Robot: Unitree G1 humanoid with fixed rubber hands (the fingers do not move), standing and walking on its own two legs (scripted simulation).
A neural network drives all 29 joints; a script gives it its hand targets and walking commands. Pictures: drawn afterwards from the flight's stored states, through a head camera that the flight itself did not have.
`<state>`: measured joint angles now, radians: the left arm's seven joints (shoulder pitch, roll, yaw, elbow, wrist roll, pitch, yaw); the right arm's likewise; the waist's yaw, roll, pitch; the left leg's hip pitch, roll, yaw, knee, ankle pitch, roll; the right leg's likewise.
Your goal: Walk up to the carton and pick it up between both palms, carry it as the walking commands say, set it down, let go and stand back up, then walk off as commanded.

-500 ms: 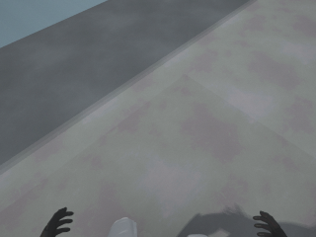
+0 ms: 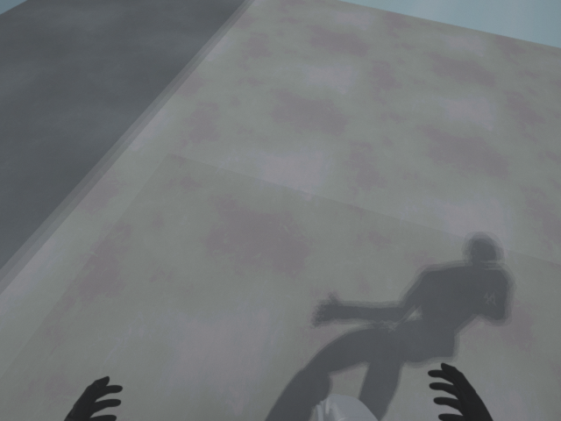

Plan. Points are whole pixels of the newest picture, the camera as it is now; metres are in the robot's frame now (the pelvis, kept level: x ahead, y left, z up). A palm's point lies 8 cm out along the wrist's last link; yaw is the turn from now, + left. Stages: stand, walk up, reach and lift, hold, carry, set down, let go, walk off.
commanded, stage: walk off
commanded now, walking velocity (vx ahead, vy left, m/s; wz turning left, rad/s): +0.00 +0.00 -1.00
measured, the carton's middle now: out of the picture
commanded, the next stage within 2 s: none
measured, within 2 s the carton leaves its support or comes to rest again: neither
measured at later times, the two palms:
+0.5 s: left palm (165, 385) +0.19 +0.17 -0.10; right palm out of the picture +0.09 -0.33 -0.10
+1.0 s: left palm (198, 224) +0.47 +0.16 -0.10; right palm (471, 352) +0.24 -0.32 -0.11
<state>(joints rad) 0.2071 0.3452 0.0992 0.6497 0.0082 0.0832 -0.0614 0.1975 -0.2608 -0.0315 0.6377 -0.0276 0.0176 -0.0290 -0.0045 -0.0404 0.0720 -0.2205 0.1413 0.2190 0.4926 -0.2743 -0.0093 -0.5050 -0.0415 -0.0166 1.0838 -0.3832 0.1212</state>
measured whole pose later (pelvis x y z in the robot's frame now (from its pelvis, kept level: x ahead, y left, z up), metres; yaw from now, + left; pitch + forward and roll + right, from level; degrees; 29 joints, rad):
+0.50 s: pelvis +0.06 -0.05 +0.00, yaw -14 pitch +0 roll +0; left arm 0.33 0.24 0.02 0.73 0.03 -0.02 -0.02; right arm 0.27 -0.28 -0.05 0.72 -0.02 0.04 0.06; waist 0.01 0.01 -0.01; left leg -0.45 0.11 0.09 0.79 -0.27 -0.06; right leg -0.08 0.01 -0.04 0.33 -0.27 -0.03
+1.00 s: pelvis +0.28 -0.06 +0.00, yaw +0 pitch +3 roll +0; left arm 0.08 0.24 0.03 0.71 0.03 -0.03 -0.04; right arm 0.47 -0.23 -0.06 0.84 -0.01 -0.05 0.01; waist -0.09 -0.04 0.03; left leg -0.05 -0.04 -0.06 0.34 -0.34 0.04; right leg -0.62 -0.09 -0.01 0.71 -0.12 0.09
